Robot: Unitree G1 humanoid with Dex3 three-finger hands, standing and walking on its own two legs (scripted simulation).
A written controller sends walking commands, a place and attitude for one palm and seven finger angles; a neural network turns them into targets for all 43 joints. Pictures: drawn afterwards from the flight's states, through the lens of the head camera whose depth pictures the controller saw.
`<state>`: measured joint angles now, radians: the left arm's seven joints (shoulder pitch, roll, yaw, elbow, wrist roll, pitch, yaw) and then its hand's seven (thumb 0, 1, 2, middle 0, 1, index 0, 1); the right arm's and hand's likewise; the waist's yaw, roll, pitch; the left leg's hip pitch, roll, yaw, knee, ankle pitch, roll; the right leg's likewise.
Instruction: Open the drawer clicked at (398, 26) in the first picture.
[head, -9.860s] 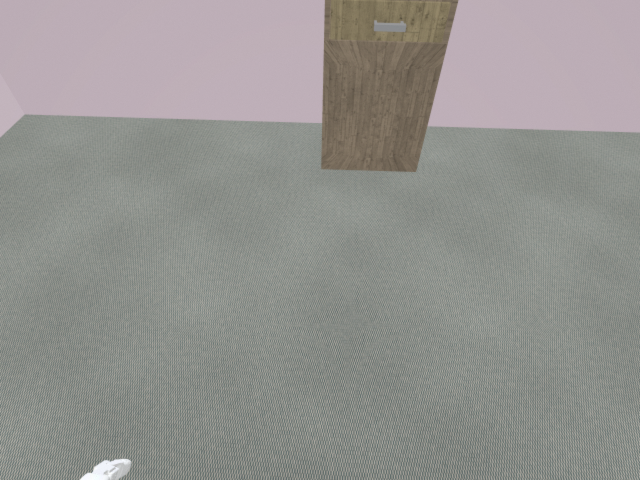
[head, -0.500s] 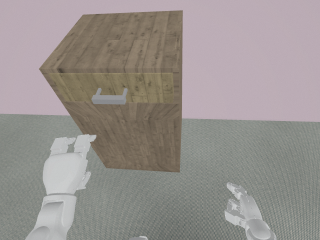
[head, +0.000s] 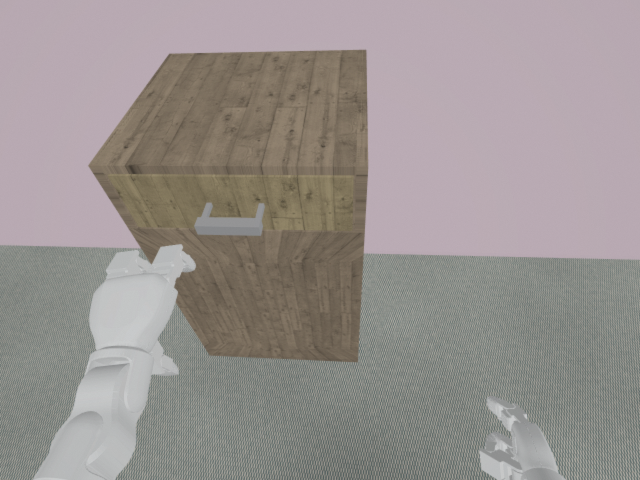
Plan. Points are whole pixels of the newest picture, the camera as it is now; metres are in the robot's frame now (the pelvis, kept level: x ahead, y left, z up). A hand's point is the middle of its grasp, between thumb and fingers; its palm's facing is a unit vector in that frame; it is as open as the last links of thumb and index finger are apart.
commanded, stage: raise the hand with hooked fingers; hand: left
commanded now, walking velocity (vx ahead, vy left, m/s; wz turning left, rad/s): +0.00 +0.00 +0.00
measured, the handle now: (231, 217) +0.55 +0.24 -0.04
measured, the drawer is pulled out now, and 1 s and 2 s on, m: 0.00 0.00 0.00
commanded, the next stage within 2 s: move the hooked fingers above the handle in 0.68 s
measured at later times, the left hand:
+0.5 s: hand (160, 288) +0.31 +0.24 +0.08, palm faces -0.02 -0.08 -1.00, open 13.8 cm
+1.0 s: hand (175, 288) +0.32 +0.23 +0.07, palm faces -0.04 -0.05 -1.00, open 13.8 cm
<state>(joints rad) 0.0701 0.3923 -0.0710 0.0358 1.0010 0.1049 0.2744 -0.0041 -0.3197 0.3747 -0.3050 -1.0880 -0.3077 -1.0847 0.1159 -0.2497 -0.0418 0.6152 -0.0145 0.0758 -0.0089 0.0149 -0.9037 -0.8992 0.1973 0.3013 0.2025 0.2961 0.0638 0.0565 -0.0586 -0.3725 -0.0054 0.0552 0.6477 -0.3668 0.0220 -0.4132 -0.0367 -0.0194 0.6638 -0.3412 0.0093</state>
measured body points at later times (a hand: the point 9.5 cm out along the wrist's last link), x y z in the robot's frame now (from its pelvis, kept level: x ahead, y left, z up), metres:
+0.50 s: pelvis +0.01 -0.01 +0.01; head +0.03 -0.04 +0.46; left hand +0.30 +0.24 +0.14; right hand +0.19 -0.23 -0.11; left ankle -0.02 +0.10 -0.72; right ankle +0.00 -0.13 -0.72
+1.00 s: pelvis -0.01 -0.02 +0.01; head +0.03 -0.05 +0.46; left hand +0.32 +0.23 +0.12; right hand +0.19 -0.25 -0.10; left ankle -0.02 +0.10 -0.72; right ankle +0.00 -0.13 -0.72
